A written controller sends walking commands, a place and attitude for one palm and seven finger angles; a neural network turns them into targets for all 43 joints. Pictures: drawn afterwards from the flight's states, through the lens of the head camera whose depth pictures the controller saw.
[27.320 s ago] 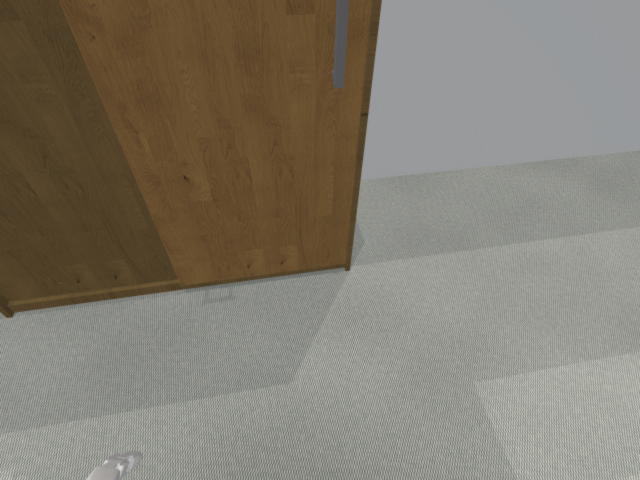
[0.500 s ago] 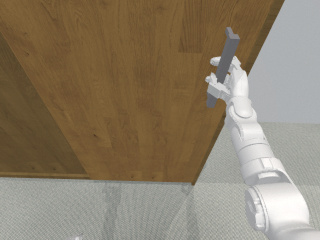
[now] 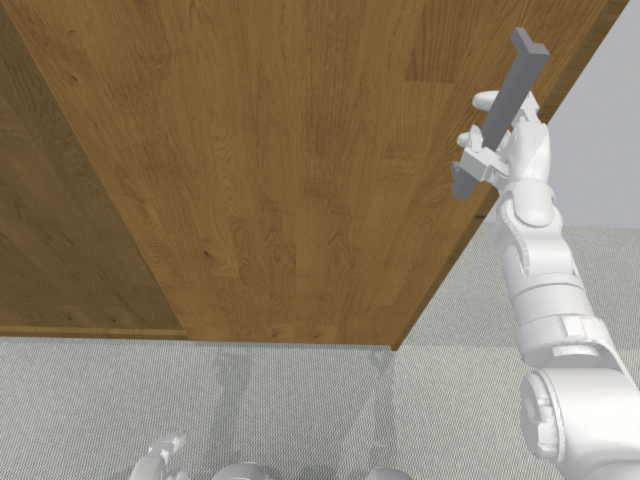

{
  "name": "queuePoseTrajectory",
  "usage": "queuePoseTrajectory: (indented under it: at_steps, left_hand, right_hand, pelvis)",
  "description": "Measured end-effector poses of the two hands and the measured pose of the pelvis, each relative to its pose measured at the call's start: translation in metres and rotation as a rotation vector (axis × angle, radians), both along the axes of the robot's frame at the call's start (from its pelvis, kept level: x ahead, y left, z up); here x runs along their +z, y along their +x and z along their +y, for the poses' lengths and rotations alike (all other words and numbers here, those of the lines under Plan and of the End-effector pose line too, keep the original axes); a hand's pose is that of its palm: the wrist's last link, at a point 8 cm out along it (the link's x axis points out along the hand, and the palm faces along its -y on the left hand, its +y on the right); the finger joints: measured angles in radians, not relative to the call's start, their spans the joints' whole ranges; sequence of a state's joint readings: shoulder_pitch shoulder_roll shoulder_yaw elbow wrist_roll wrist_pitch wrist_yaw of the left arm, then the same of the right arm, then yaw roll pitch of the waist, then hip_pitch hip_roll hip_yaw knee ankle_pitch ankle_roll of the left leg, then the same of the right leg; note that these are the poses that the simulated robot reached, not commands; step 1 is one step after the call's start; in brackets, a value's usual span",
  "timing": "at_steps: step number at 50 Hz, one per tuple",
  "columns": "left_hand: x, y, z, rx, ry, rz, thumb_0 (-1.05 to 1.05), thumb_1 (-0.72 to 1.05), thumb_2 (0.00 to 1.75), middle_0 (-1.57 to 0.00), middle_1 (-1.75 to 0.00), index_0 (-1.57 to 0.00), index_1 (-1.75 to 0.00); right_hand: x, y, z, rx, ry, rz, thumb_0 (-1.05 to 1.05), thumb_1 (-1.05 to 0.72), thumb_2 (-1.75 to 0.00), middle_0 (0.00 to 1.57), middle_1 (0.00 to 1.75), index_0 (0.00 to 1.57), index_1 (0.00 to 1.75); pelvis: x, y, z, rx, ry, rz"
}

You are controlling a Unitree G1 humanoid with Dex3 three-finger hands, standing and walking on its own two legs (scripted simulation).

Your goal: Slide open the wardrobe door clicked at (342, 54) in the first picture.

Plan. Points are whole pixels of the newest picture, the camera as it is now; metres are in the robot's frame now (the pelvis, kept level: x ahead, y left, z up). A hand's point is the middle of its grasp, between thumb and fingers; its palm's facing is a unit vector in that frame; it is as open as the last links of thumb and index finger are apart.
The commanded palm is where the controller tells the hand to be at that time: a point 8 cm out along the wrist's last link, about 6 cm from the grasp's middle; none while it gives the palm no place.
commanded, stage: step sideways, sliding the door along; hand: right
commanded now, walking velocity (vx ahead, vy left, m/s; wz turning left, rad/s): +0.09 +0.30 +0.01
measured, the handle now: (486, 123) +0.51 -0.19 +0.17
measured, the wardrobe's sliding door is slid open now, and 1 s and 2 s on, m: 0.00 0.13 0.35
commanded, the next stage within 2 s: none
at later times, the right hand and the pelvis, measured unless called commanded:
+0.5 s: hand (446, 146) +0.47 -0.13 +0.16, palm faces +0.38 +0.92 -0.06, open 6.3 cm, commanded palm +0.44 -0.09 +0.16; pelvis +0.09 +0.12 +0.00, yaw -5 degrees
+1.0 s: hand (360, 142) +0.46 -0.03 +0.16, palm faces +0.31 +0.95 +0.07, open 6.7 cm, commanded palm +0.43 +0.00 +0.15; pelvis +0.15 +0.15 +0.02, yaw -6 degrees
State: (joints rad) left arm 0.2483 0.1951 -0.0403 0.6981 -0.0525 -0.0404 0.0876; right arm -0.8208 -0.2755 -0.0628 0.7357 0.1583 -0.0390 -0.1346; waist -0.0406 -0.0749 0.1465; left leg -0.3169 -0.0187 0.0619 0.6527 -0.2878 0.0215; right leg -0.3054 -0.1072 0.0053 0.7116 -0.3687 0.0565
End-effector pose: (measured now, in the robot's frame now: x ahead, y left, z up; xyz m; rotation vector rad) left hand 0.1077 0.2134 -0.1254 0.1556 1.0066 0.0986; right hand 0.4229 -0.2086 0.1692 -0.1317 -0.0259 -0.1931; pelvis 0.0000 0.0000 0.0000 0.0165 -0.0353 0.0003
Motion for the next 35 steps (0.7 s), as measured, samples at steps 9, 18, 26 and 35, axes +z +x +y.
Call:
queuePoseTrajectory:
  at_steps: [9, 18, 26, 35]
  left_hand:
    - [0.013, 0.064, 0.047, -0.123, 0.113, 0.008, 0.01, 0.91, 0.90, -0.20, -0.30, -0.20, -0.30]
    - [0.029, 0.149, 0.042, -0.239, 0.035, -0.100, 0.01, 0.91, 0.90, -0.20, -0.30, -0.20, -0.30]
    - [0.025, 0.218, 0.052, -0.318, -0.102, -0.237, 0.01, 0.91, 0.90, -0.20, -0.30, -0.20, -0.30]
    - [0.014, 0.268, 0.112, -0.263, -0.044, -0.266, 0.01, 0.91, 0.90, -0.20, -0.30, -0.20, -0.30]
  right_hand:
    - [-0.004, 0.001, 0.008, -0.044, 0.020, -0.067, 0.01, -0.76, -0.87, 0.37, 1.37, 0.18, 1.40]
    - [-0.008, 0.003, 0.017, -0.056, 0.026, -0.146, 0.01, -0.76, -0.87, 0.39, 1.40, 0.19, 1.36]
    - [-0.009, 0.004, 0.035, -0.211, 0.007, -0.178, 0.00, -0.72, -0.87, 0.43, 1.40, 0.21, 1.34]
    - [-0.008, 0.002, 0.068, -0.333, -0.024, -0.145, -0.01, -0.72, -0.85, 0.45, 1.40, 0.09, 1.38]
  pelvis:
    - [0.008, 0.020, 0.029, -0.118, -0.023, 0.032]
    - [0.014, 0.045, 0.062, -0.104, 0.027, 0.009]
    - [-0.002, 0.097, 0.125, -0.099, 0.012, -0.047]
    - [0.006, 0.119, 0.149, -0.175, -0.039, 0.025]
